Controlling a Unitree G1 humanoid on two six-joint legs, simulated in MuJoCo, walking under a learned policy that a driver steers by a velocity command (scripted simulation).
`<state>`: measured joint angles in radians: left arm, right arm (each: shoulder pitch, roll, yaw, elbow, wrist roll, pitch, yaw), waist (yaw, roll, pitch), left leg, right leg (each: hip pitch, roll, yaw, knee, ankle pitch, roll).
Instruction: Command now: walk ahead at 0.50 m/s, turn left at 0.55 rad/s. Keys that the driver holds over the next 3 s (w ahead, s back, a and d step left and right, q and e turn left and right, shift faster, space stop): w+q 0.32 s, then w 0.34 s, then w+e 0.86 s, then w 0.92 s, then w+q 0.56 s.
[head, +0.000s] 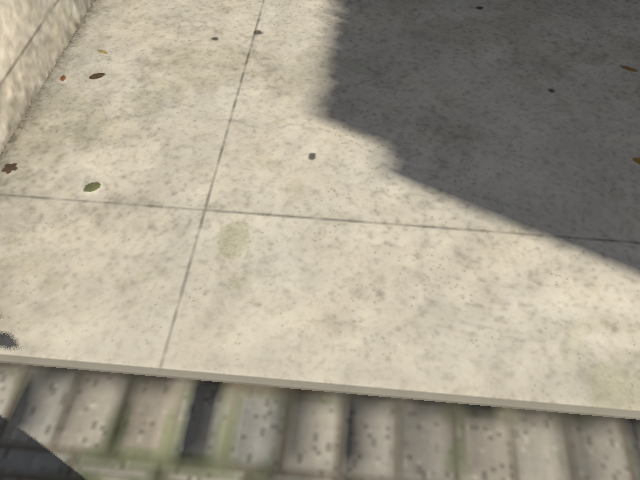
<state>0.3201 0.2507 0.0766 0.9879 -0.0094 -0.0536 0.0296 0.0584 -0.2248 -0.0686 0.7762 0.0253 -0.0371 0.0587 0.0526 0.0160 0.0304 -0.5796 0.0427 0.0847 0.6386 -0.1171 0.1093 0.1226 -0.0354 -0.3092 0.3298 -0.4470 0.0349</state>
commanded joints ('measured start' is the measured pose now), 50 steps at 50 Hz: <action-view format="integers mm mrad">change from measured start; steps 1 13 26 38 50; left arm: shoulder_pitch -61 -245 -104 -47 61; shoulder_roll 218 98 208 164 165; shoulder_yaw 41 13 38 13 16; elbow -71 -230 -235 -180 -165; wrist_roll -12 25 26 -2 -15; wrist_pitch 7 -47 -98 -58 -5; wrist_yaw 10 -15 -54 -42 -17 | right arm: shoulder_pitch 282 208 280 122 110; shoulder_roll -211 -201 -142 -97 -192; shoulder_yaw -89 -56 -27 -4 -40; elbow -10 -65 -46 -132 -140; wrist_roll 7 -11 -21 -33 -20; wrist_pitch -6 -43 -20 -48 -96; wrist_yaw -11 -66 -74 -71 -47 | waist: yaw -221 -51 29 -37 -104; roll -88 9 77 -79 -114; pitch -157 -46 -200 -29 -124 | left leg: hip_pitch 442 353 434 -97 439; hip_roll -110 85 42 66 -4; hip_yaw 26 -344 -343 -143 -139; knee -98 -419 67 240 -214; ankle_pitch -6 249 321 -41 71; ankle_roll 91 179 27 -113 -57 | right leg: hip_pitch -141 -751 -226 -289 -296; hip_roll -211 -69 -59 -160 -93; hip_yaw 42 356 398 546 553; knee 489 563 157 -176 177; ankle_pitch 1136 304 446 461 530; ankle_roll -88 28 -156 -278 -158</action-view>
